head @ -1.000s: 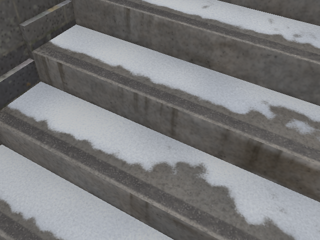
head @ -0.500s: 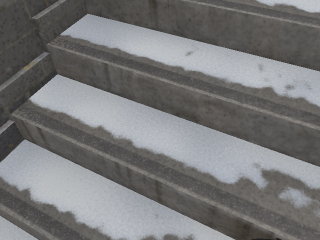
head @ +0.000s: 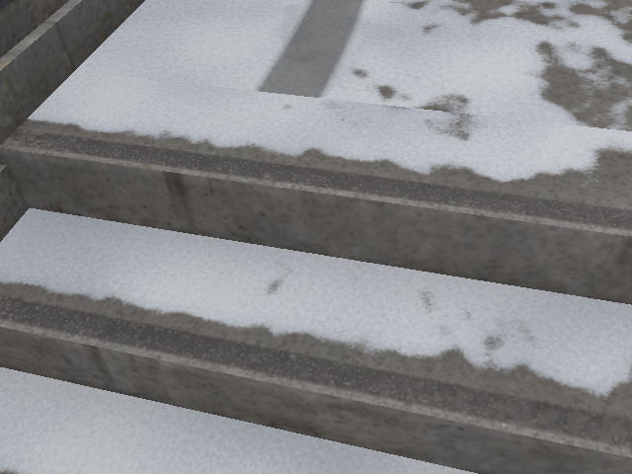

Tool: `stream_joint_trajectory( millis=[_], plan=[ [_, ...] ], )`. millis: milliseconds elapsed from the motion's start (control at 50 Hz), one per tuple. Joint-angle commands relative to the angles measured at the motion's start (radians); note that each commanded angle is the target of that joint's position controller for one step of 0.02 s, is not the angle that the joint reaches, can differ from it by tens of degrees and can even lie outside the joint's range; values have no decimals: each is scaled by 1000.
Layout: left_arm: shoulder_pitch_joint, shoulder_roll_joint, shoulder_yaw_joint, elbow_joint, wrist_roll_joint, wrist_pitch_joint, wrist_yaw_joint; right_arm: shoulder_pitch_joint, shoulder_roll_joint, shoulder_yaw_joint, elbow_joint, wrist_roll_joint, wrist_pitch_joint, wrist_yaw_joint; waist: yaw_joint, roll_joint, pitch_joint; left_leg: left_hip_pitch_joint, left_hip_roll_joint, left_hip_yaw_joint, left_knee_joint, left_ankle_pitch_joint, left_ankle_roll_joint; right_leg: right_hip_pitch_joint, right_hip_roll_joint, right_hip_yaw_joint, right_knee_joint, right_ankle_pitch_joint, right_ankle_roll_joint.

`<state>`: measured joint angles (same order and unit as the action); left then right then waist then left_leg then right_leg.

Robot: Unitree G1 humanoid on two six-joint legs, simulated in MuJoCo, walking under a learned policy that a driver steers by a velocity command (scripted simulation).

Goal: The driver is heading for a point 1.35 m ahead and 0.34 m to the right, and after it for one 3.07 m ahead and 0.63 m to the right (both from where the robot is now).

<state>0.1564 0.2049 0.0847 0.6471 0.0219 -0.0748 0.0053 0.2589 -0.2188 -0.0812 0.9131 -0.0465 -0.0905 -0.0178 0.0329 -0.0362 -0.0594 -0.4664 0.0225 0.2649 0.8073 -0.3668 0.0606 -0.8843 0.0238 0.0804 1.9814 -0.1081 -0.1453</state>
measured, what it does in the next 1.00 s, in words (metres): climbs, turning right: right foot 0.16 m higher, then left foot 0.17 m higher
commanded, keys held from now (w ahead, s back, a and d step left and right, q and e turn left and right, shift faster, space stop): w+e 0.66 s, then w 0.34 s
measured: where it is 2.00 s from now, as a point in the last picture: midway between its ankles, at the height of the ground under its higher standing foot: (583, 113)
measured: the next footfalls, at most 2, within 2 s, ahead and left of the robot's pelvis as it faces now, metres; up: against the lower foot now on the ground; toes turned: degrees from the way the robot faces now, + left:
right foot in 0.32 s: +0.34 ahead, -0.15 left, +0.16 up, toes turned -13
left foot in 0.80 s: +0.67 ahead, -0.11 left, +0.33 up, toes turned -20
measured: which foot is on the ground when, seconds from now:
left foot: down 0.00-0.32, up 0.34-0.78, down 0.80-1.00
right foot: up 0.00-0.30, down 0.32-0.82, up 0.84-1.00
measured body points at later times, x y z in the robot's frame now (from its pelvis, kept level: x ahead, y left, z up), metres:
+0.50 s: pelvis +0.29 -0.09 +0.16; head +0.29 -0.10 +0.61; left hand +0.42 +0.14 +0.03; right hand +0.42 -0.36 +0.09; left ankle +0.26 +0.06 -0.29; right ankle +0.30 -0.14 -0.53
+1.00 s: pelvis +0.59 -0.16 +0.33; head +0.57 -0.16 +0.78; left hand +0.85 -0.05 +0.26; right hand +0.52 -0.41 +0.19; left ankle +0.63 -0.10 -0.37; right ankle +0.51 -0.27 -0.12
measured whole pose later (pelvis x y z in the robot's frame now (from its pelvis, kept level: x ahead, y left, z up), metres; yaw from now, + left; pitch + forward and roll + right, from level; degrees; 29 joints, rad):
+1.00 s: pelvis +0.59 -0.16 +0.33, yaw -27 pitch +2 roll +4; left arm 0.16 0.14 0.05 0.62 0.04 -0.08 0.00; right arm 0.33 -0.21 -0.08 0.94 -0.03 -0.08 -0.01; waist 0.03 -0.06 -0.09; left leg -0.43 -0.06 0.19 0.81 -0.42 0.08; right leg -0.93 0.10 0.17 2.04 -0.15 -0.14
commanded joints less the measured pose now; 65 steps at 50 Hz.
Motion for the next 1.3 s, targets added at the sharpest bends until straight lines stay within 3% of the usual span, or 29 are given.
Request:
stream_joint_trajectory(
  millis=[20,120,220,260,300,320,340,360,420,460,520,580,640,700,740,780,800,820,840,860,900,920,960,1020,1100,1180,1220,1240,1300],
  plan=[
    [57,-132,-69,-52,-10,33,3,27,78,50,15,-2,-55,24,64,-15,130,-17,287,-298,-526,119,84,-178,-32,76,56,-44,2],
    [-231,-114,-74,-165,2,60,48,145,-44,30,71,1,-95,44,9,41,163,261,290,-214,-650,62,70,-537,-6,35,290,-250,-19],
    [-383,-106,-99,-248,6,97,-5,247,-92,17,89,33,-60,-19,-44,109,82,386,218,-25,-861,325,89,-239,-102,-212,-369,-314,-13],
    [-221,-98,-91,-170,-19,91,-4,180,-137,16,29,58,-45,-31,11,165,-33,350,221,67,-654,1388,119,200,14,-361,-618,-417,-33],
    [109,-19,-53,-71,-15,80,13,149,-221,-6,-20,84,-34,-13,117,294,-266,539,299,22,-224,1858,100,457,109,-309,-820,-397,-62],
    [176,56,-20,-66,-12,67,6,140,-249,-18,-70,83,-41,9,149,285,-345,461,279,-8,49,1537,65,620,116,-113,-1026,-402,-78],
    [183,201,26,-39,-4,69,14,46,-144,-2,-202,63,-53,48,118,-46,-322,-18,94,-66,469,695,-28,799,-104,493,-1341,-628,-189],
    [118,254,65,-61,-12,92,29,-16,-96,-4,-261,18,-56,81,92,-89,-346,-217,-33,-289,837,221,-52,793,-188,940,-1679,-824,-189],
    [70,114,30,68,-5,42,15,-72,62,40,-353,-13,-46,52,-30,76,-27,-484,19,-345,1231,339,-24,544,-161,629,-1605,-449,-92],
    [106,16,-1,169,4,10,-4,-85,116,76,-377,-15,-20,26,-75,57,64,-606,17,-337,1349,281,14,478,-97,410,-1546,-281,-76],
    [186,4,-14,215,-10,-21,-15,-105,131,102,-389,-16,18,14,-87,56,129,-716,48,-314,1222,240,15,459,-57,222,-1535,-108,-42],
    [328,54,-20,272,16,-50,-22,-351,186,135,-474,-10,29,-4,4,-32,88,-976,14,-197,1514,55,16,607,-127,322,-1637,-6,-65],
    [365,74,-19,288,-8,-42,-7,-537,192,162,-589,-18,24,-1,24,-7,145,-976,44,-199,1208,-21,28,578,-86,319,-1762,-166,-47],
    [381,86,-8,248,-25,-18,47,-567,181,159,-601,-10,51,25,47,-9,14,-543,35,-104,805,24,32,618,-138,249,-1980,329,-100],
    [306,118,4,202,-37,-20,54,-354,152,136,-499,18,52,22,-59,-15,-166,-43,-65,-48,552,-3,78,596,-116,95,-1798,1128,-66],
    [239,224,42,169,-48,-65,29,-63,3,63,-408,54,64,1,-212,-101,-334,131,-87,-103,351,-15,80,821,-186,131,-1474,1596,-55],
    [191,233,54,152,-48,-88,0,-12,-46,39,-385,46,57,-4,-253,-69,-349,233,-81,-164,138,-11,87,823,-146,107,-1245,1484,-29],
    [206,142,44,115,-40,-111,-24,70,-122,4,-343,10,52,-1,-242,134,-383,442,131,-567,-6,59,204,577,-7,122,-858,732,21],
    [281,59,37,95,-8,-99,-51,35,-156,-10,-293,27,81,-15,-168,379,-382,418,313,-1201,-414,23,355,283,188,101,-325,-69,83],
    [272,6,21,41,39,-90,-55,-63,-74,-5,-301,40,73,-8,-87,165,-275,304,313,-1240,-472,-304,345,130,130,156,-52,-52,69],
    [117,-112,-37,-46,56,-64,-35,-97,80,33,-172,34,28,0,3,-22,56,70,258,-930,-433,-439,232,-102,69,114,88,13,13],
    [89,-135,-59,-66,47,-42,-23,-34,136,46,-94,15,10,-1,13,-51,90,19,229,-781,-411,-288,186,-139,60,125,116,9,-5],
    [93,-177,-90,-83,22,0,-7,37,136,44,-9,7,-17,15,44,-11,123,26,191,-576,-438,-1,137,-226,58,145,188,-49,-9],
    [-21,-114,-86,-124,13,21,-2,23,65,39,17,26,-42,31,65,-3,183,-15,160,-387,-514,166,113,-266,15,94,-58,-99,24],
    [-237,-148,-95,-192,25,28,21,190,-41,23,70,30,-76,22,-12,72,138,252,205,-409,-625,245,168,-518,-48,-91,162,-243,9],
    [-480,-187,-138,-323,5,28,-1,386,8,30,130,24,-32,-24,-98,99,125,487,166,-371,-726,212,134,-601,-147,-161,-139,-378,-3],
    [-456,-190,-149,-318,-16,40,-40,348,-2,24,91,55,-8,-38,-104,97,56,322,144,-274,-908,398,172,-67,-139,-253,-617,-323,-13],
    [-388,-180,-129,-263,-24,43,-46,321,-16,31,52,54,-14,-25,-84,60,-13,283,165,-243,-838,846,179,190,-57,-336,-691,-348,-17],
    [50,-42,-56,-130,-27,62,-11,251,-229,-23,-1,62,-45,14,122,222,-292,507,239,-205,-283,1746,112,547,58,-280,-886,-346,-48]
  ],
)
